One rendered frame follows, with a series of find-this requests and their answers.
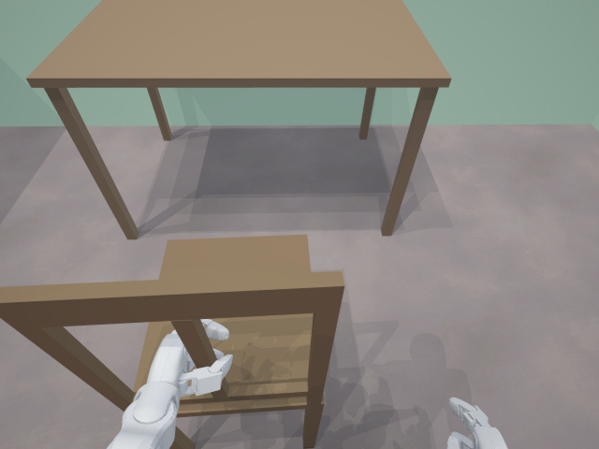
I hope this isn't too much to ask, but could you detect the right robot hand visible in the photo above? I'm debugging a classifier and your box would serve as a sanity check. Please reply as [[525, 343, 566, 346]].
[[446, 398, 508, 449]]

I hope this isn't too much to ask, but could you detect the chair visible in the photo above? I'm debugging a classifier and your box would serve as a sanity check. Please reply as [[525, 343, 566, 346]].
[[0, 234, 344, 449]]

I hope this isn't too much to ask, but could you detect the table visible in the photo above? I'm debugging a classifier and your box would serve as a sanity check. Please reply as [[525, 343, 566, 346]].
[[26, 0, 452, 239]]

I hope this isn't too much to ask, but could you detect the left robot hand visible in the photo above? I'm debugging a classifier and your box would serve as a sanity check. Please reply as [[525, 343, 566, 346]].
[[147, 319, 233, 397]]

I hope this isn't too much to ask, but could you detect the left robot forearm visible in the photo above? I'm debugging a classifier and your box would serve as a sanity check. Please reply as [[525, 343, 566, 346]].
[[107, 382, 180, 449]]

